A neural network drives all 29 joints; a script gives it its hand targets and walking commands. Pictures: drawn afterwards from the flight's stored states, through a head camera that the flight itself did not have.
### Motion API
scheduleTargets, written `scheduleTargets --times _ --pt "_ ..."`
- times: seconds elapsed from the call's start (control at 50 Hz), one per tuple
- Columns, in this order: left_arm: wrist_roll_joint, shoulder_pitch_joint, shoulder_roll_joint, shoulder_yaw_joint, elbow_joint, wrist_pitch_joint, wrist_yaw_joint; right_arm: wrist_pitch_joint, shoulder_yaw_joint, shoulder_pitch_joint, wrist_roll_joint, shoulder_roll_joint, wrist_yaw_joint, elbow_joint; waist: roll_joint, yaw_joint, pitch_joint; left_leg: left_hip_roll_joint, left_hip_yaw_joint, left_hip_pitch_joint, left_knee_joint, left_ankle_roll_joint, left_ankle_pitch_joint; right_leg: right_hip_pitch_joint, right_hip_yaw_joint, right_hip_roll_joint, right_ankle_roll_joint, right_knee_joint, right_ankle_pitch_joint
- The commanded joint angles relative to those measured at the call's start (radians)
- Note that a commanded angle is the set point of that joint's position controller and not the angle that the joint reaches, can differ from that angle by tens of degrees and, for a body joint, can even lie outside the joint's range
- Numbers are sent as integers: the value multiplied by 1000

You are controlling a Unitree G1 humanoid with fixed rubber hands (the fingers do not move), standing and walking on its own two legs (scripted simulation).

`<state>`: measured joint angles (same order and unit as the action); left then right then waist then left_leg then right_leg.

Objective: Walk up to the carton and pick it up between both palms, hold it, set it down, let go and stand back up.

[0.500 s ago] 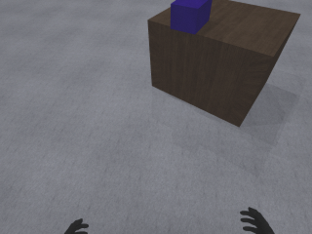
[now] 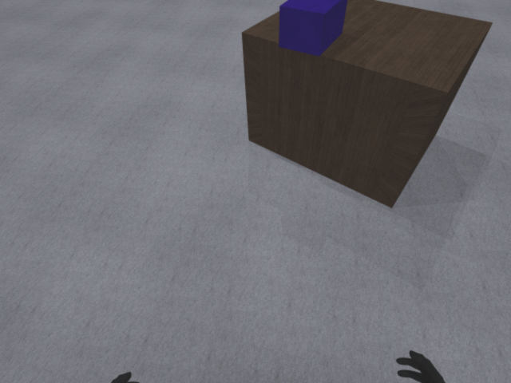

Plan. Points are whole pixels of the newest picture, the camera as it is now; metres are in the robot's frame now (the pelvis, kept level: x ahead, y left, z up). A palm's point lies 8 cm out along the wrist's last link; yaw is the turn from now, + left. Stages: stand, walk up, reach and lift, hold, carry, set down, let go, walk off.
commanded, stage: stand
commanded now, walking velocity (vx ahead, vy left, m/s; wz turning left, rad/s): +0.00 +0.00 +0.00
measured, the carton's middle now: (313, 20) +1.42 -0.19 -0.04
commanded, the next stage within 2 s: walk up in 0.84 s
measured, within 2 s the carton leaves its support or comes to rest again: neither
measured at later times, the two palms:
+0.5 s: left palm out of the picture +0.06 +0.27 -0.11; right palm out of the picture +0.09 -0.25 -0.11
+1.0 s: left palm out of the picture +0.04 +0.28 -0.12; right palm out of the picture +0.07 -0.25 -0.11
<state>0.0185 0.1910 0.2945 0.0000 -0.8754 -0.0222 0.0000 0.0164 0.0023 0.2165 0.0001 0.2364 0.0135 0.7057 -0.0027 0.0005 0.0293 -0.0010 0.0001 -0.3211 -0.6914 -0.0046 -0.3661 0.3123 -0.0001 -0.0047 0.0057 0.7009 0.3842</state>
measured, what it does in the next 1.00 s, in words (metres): stands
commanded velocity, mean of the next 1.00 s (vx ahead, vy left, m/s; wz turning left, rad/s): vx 0.00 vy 0.00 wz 0.00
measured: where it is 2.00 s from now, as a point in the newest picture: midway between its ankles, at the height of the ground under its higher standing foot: outside the picture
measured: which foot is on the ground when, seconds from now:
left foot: down 0.00-1.00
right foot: down 0.00-1.00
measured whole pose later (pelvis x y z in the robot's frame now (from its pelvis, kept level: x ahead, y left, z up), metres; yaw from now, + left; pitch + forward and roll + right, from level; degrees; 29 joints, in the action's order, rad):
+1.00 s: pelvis -0.02 +0.00 +0.00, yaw +0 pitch -2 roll +0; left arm 0.01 0.19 0.30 0.00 -1.01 -0.02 0.00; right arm 0.02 0.00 0.22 0.00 0.25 0.01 0.85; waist 0.00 0.00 0.04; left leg 0.00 0.00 -0.32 -0.69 0.00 -0.33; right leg 0.31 0.00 0.00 0.01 0.70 0.35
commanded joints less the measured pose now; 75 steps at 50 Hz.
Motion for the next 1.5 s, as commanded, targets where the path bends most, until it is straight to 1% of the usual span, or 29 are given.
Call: scheduleTargets --times 0.0,0.04,0.08,0.1,0.26,0.3,0.44,0.56,0.64,0.74,0.76,0.78,0.9,1.0,1.02,1.04,1.06,1.1,1.16,1.2,1.22,1.26,1.28,1.3,1.32,1.36,1.4,1.46,1.48 --pt "1 -65 240 78 81 -43 14 48 92 -43 25 269 10 -19 28 6 -72 96 -79 67 106 -67 291 -34 -105 -99 75 -151 -315" --pt "-10 -41 249 74 49 -39 10 48 96 -14 16 282 6 -3 -12 -5 -69 94 -71 88 83 -72 303 -10 -125 -119 84 -154 -313" --pt "-3 -66 234 60 60 -44 14 43 87 -38 15 260 4 0 53 -6 -62 93 -81 56 108 -71 266 -37 -94 -101 76 -156 -310" --pt "-6 -63 228 61 53 -39 14 49 79 -40 21 259 10 2 -29 -2 -27 108 -101 38 130 -74 278 -28 -102 -106 73 -154 -304" --pt "3 -89 248 68 30 -44 15 37 85 -77 17 271 9 23 19 -11 -21 99 -85 43 124 -71 251 -25 -121 -108 69 -200 -276" --pt "-5 -66 230 69 27 -40 14 39 82 -56 18 261 7 33 -47 1 -60 118 -100 70 170 -80 238 -50 -92 -92 60 -176 -223" --pt "-11 -38 242 66 -16 -37 9 41 81 -82 18 284 10 54 -73 19 -8 139 -136 20 202 -85 205 -54 -103 -94 69 -181 -233" --pt "-2 -125 251 61 -16 -39 3 37 79 -70 15 279 0 77 38 -12 38 90 -108 24 195 -60 77 31 -154 -131 81 -258 -89" --pt "-7 -65 225 59 -32 -38 4 41 80 -68 14 288 -9 95 -23 6 33 106 -105 53 197 -65 127 24 -146 -113 67 -274 -88" --pt "0 -71 250 59 -48 -41 4 37 85 -71 15 273 -1 121 21 -4 -23 86 -90 76 185 -57 160 -15 -125 -107 60 -249 -151" --pt "-2 -93 241 57 -49 -43 3 36 77 -61 12 280 2 121 -37 -12 3 94 -101 77 186 -61 169 11 -154 -115 61 -260 -143" --pt "-15 -82 258 57 -51 -41 5 30 74 -64 8 268 0 121 35 2 31 99 -105 35 199 -64 169 10 -136 -104 60 -241 -139" --pt "-15 -86 266 49 -61 -35 19 29 67 -79 9 267 7 142 -42 -4 37 103 -107 26 191 -68 177 6 -142 -105 59 -243 -201" --pt "-4 -116 267 59 -85 -31 14 28 67 -94 7 267 1 160 4 -1 32 96 -112 34 202 -60 155 7 -152 -122 69 -264 -139" --pt "-13 74 335 98 -7 -38 -15 48 141 -114 67 387 -27 53 -77 10 -6 65 -86 70 61 -81 -300 85 -353 -130 133 -300 356" --pt "-6 95 383 113 -39 -41 -20 42 148 -103 68 393 -38 62 -22 10 71 37 -85 -30 -3 -91 -456 149 -481 -162 149 -391 606" --pt "5 90 398 121 -31 -41 -21 36 153 -107 72 374 -46 57 77 11 128 8 -62 -121 -98 -72 -426 152 -580 -216 175 -468 674" --pt "8 115 419 134 -15 -52 -13 50 156 -151 66 341 -58 38 90 30 232 15 -53 -336 -245 -46 -241 36 -748 -318 265 -548 678" --pt "1 157 393 131 -4 -65 -13 60 173 -144 58 353 -68 35 84 43 82 60 -67 -350 -163 -32 -190 -232 -670 -320 255 -518 333" --pt "9 134 374 127 4 -57 -12 66 168 -142 46 347 -74 42 162 46 20 22 -20 -234 -35 -32 -205 -260 -539 -265 216 -465 98" --pt "3 115 379 121 8 -50 -11 70 174 -112 45 321 -73 40 156 17 2 9 -18 -144 72 -37 -202 -230 -518 -260 210 -408 -44" --pt "-1 9 318 100 37 -37 -19 70 183 30 45 325 -67 64 106 -80 -64 -4 1 341 290 -74 -29 112 -269 -114 102 -223 -45" --pt "-6 -41 249 75 85 -43 -17 70 208 208 56 388 -47 95 5 -169 -131 137 -175 728 388 -97 -37 421 -88 20 -6 24 -66" --pt "-15 -62 171 49 84 -48 -1 69 221 269 66 457 -32 110 -245 -202 -126 389 -467 779 440 -125 -97 643 -24 130 16 342 217" --pt "-15 -53 240 65 78 -46 9 72 217 181 50 454 -26 84 -88 -171 -77 462 -530 702 431 -153 -34 693 -49 47 8 441 179" --pt "-19 -22 284 61 60 -49 2 80 199 121 43 426 -19 79 -72 -114 0 387 -375 492 404 -71 219 542 -68 -5 38 456 37" --pt "-34 27 269 60 42 -48 -10 82 175 68 41 362 -16 88 -145 -80 63 276 -180 380 383 22 487 439 -77 -25 49 461 -69" --pt "-47 78 255 59 68 -27 -21 69 168 79 47 355 -20 64 -242 -79 0 194 -27 462 318 7 700 421 -2 -6 36 411 -95" --pt "-41 0 248 61 85 -20 -25 65 172 77 55 354 -21 53 -192 -94 36 196 -46 473 318 -30 675 451 26 7 23 372 -65"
